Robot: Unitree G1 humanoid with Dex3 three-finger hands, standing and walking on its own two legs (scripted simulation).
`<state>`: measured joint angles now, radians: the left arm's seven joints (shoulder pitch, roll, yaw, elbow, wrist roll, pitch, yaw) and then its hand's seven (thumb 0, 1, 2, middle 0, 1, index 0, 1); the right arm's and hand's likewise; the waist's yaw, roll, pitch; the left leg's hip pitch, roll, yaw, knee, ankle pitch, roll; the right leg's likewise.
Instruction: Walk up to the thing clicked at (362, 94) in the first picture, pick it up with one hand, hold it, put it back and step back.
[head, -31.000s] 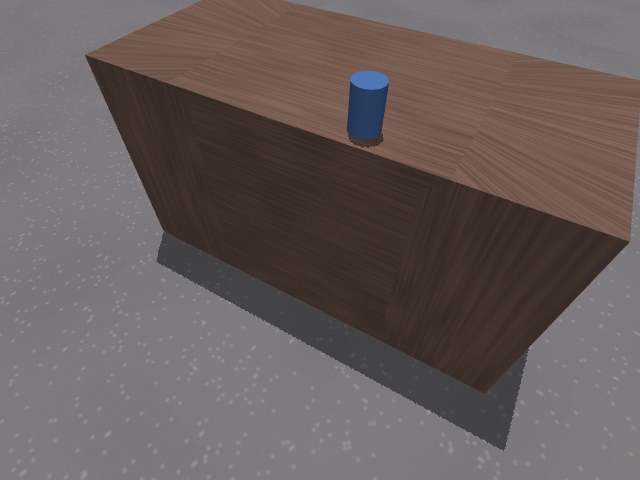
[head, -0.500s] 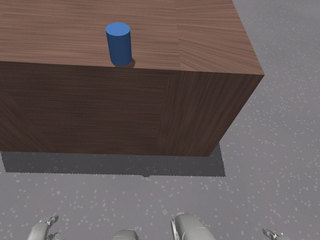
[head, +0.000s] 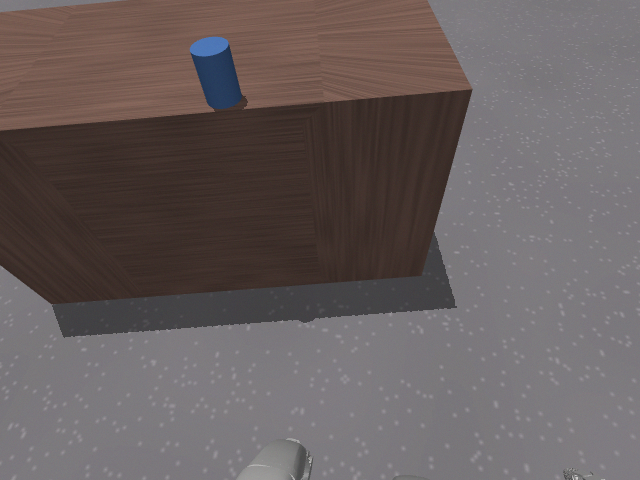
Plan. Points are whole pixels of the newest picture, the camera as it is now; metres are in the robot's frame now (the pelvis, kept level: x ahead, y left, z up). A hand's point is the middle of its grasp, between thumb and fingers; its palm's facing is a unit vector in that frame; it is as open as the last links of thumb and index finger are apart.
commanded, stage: step back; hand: left
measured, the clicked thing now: (217, 73) +0.85 +0.25 +0.04
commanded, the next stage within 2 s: stand in 1.48 s
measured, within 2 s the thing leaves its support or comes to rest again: neither
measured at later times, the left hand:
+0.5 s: hand out of the picture -0.09 +0.25 -0.16, palm faces +0.02 -0.93 -0.37, open 7.4 cm
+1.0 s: hand out of the picture -0.13 +0.27 -0.14, palm faces +0.04 -0.92 -0.40, open 7.4 cm
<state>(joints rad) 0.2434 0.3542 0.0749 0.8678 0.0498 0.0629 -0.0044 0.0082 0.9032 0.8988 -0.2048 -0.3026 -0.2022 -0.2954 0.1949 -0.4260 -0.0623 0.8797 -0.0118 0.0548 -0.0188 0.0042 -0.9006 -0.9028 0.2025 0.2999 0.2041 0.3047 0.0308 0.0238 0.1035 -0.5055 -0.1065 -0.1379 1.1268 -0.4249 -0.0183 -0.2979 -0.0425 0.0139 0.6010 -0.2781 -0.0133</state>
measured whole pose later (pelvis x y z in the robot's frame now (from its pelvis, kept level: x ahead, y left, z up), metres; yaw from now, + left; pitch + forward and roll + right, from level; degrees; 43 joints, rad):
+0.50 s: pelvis -0.17 -0.02 -0.01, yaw +0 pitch -2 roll +0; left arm 0.19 0.40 0.06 0.89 0.02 0.03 0.00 0.01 0.91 0.90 -0.20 -0.30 -0.20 -0.29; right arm 0.10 -0.39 -0.04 0.85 -0.05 0.02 0.00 0.00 -0.90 -0.90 0.21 0.30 0.21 0.31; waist 0.03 -0.03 0.12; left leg -0.38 0.06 0.04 0.65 -0.24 0.01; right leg -0.22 0.00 0.06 0.67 -0.46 0.00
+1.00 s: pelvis -0.19 -0.02 +0.00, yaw +3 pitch -2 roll +0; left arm 0.20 0.42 0.07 0.98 0.03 -0.01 -0.01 0.01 0.91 0.90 -0.20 -0.30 -0.20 -0.29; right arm 0.24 -0.34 -0.05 0.99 -0.04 -0.03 0.03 0.01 -0.90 -0.90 0.21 0.30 0.21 0.31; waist 0.00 -0.02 0.06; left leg -0.21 0.00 -0.04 0.53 -0.28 0.00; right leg -0.32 -0.03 -0.02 0.74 -0.47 -0.03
